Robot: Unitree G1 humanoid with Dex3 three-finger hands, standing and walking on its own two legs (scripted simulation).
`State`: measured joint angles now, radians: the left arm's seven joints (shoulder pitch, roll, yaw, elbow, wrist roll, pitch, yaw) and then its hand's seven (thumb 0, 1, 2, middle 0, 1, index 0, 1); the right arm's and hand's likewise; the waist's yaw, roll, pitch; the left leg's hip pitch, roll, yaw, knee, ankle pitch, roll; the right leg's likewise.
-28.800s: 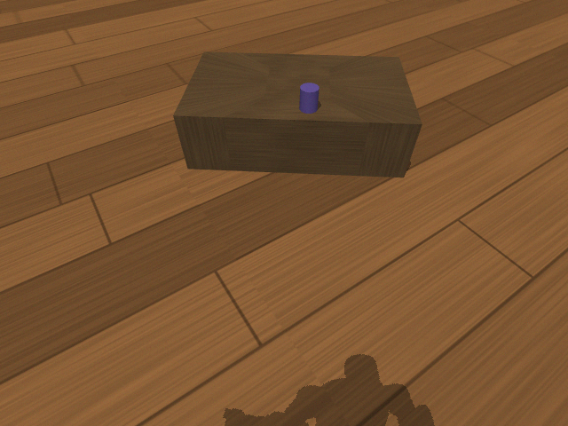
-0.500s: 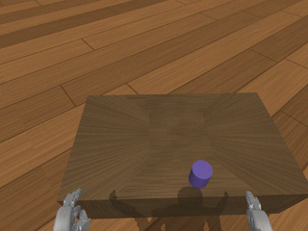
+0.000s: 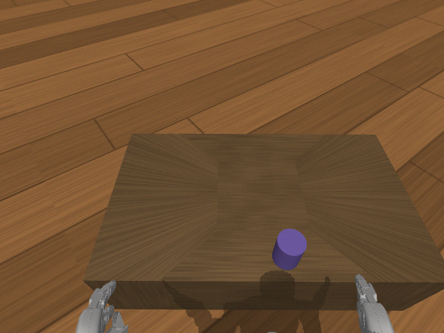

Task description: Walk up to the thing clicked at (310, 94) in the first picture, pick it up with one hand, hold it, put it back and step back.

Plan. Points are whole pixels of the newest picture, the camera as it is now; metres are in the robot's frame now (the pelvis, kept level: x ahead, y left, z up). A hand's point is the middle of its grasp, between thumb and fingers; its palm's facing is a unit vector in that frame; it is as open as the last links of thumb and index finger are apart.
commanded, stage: home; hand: right
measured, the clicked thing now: (288, 249) +0.43 -0.19 -0.34
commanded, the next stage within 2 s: stand in 1.20 s
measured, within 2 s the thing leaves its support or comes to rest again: neither
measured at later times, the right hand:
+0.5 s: hand (340, 321) +0.18 -0.19 -0.06, palm faces +0.13 +0.95 -0.28, open 17.6 cm
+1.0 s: hand (336, 323) +0.17 -0.18 -0.06, palm faces +0.13 +0.95 -0.28, open 17.5 cm
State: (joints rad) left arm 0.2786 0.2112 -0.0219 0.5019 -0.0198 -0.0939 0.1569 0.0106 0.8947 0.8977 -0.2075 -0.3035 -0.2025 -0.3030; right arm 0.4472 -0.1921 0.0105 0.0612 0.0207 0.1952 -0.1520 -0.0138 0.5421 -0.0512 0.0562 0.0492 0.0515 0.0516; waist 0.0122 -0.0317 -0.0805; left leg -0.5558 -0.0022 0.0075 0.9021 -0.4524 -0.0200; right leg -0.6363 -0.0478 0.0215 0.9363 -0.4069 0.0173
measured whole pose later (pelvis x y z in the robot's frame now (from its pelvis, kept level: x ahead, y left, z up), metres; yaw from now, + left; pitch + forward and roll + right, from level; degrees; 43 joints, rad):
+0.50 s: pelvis +0.01 -0.01 +0.00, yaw +0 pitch +7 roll +2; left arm 0.27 0.21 -0.02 0.51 -0.01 -0.12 0.16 0.01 0.89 0.90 -0.21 -0.31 -0.20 -0.30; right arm 0.46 -0.20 0.01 0.02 0.02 0.22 -0.15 -0.01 0.56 -0.04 0.05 0.05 0.05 0.05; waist 0.01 -0.03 -0.09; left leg -0.56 0.00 0.01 0.91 -0.47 -0.03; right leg -0.65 -0.05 0.02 0.96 -0.43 0.01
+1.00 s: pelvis +0.01 +0.00 +0.00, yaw +0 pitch +7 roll +2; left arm 0.27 0.21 -0.02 0.50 -0.01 -0.12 0.17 0.01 0.89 0.90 -0.21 -0.31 -0.20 -0.31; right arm 0.46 -0.19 0.01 0.01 0.02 0.24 -0.15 -0.01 0.55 -0.05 0.05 0.05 0.05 0.05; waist 0.01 -0.03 -0.09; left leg -0.57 0.00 0.01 0.92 -0.47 -0.02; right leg -0.65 -0.05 0.03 0.96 -0.43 0.02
